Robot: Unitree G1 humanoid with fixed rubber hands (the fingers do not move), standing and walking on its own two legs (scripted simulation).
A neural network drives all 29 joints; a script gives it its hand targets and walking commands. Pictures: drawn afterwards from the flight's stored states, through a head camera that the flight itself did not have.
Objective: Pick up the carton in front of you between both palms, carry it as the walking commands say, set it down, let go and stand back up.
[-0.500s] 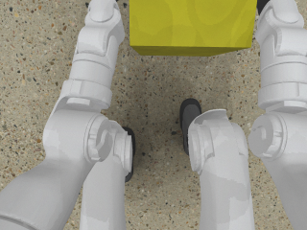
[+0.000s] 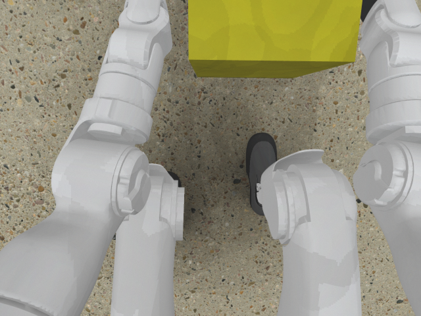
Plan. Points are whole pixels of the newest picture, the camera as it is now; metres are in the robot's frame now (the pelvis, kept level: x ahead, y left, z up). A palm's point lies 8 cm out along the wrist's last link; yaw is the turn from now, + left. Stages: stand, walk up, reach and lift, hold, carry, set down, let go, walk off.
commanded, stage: set down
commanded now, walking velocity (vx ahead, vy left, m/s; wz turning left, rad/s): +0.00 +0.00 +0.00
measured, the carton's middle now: (257, 8) +0.53 -0.14 -0.25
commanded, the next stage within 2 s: let go in 1.90 s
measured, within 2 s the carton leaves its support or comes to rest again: neither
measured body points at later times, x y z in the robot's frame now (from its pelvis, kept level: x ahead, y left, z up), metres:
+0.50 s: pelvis -0.01 +0.00 -0.01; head +0.36 -0.05 +0.24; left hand +0.56 +0.01 -0.18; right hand +0.51 -0.30 -0.18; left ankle +0.09 +0.12 -0.35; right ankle +0.15 -0.14 -0.35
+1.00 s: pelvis +0.00 -0.01 +0.00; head +0.37 -0.06 +0.24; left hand +0.58 +0.04 -0.16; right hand +0.51 -0.34 -0.17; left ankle +0.09 +0.12 -0.35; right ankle +0.15 -0.14 -0.35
